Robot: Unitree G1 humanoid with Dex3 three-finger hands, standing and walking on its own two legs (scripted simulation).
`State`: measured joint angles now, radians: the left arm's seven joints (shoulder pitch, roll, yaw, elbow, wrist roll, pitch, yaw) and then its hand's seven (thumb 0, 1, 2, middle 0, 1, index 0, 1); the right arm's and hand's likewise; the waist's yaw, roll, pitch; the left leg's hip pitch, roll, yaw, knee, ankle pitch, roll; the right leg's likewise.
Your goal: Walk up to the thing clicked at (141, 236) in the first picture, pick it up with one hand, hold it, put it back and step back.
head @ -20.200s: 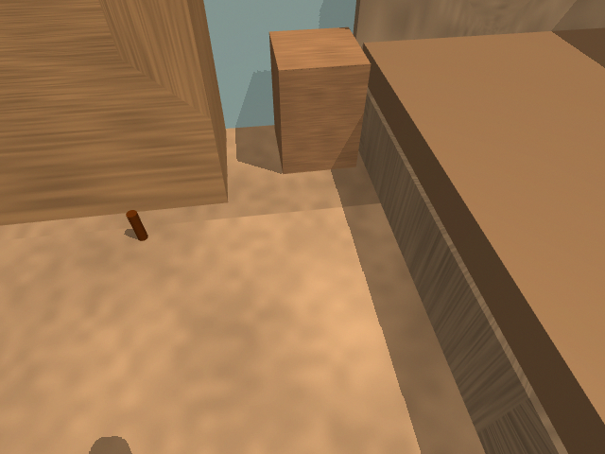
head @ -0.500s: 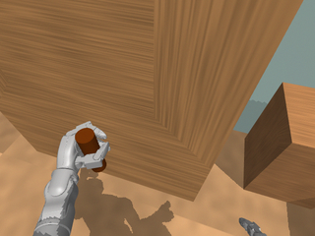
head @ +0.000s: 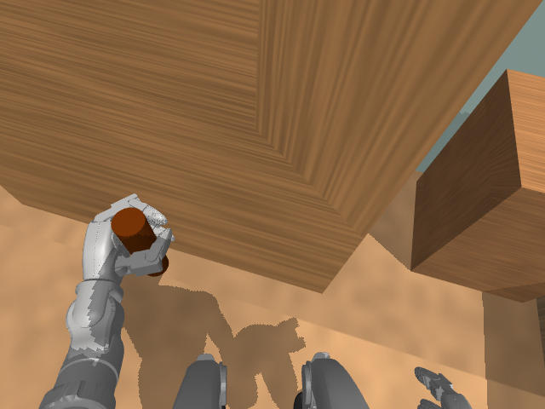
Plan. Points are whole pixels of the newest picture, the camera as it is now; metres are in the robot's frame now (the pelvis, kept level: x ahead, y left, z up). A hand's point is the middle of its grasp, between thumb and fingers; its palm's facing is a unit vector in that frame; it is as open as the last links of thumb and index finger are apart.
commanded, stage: crouch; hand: left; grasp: from the side
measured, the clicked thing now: (143, 245) +0.37 +0.19 -0.03
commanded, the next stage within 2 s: lower in 1.44 s
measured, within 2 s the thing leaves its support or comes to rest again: neither
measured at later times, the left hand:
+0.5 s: hand (177, 281) +0.38 +0.18 -0.26, palm faces +0.01 -1.00 -0.02, open 5.3 cm
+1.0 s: hand (187, 287) +0.41 +0.18 -0.39, palm faces +0.01 -1.00 -0.01, open 5.3 cm
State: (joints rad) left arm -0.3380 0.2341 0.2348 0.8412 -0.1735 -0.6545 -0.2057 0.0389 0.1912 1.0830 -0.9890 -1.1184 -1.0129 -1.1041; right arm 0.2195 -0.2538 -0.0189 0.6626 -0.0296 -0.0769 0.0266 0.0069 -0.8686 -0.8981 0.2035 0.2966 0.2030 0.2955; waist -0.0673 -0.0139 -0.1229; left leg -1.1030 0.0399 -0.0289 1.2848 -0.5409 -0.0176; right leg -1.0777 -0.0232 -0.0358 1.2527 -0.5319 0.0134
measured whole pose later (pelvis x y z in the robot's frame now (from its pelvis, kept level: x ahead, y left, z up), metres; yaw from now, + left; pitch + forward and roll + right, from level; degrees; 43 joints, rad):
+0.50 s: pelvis -0.05 +0.00 -0.21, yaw -2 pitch +34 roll -4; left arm -0.61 0.33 0.36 1.08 -0.11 -0.79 -0.25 0.04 0.19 1.08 -0.99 -1.12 -1.01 -1.10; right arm 0.09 -0.25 0.02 0.70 -0.10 -0.05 0.09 0.01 -0.89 -0.90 0.20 0.30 0.20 0.30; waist -0.10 -0.02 -0.17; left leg -1.95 0.03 -0.08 2.06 -0.70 -0.02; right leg -1.91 -0.03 -0.04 2.02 -0.69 0.01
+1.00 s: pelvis -0.06 +0.00 -0.33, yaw -6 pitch +28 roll -7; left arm -0.72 0.48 0.45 1.18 -0.08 -0.79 -0.24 0.04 0.19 1.08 -0.99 -1.12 -1.01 -1.10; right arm 0.09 -0.29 0.12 0.72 -0.14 -0.01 0.11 0.00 -0.89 -0.90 0.20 0.30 0.20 0.30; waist -0.19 -0.05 -0.02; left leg -2.24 0.02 -0.15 2.43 -0.68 -0.03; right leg -2.18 -0.01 -0.08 2.35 -0.66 0.02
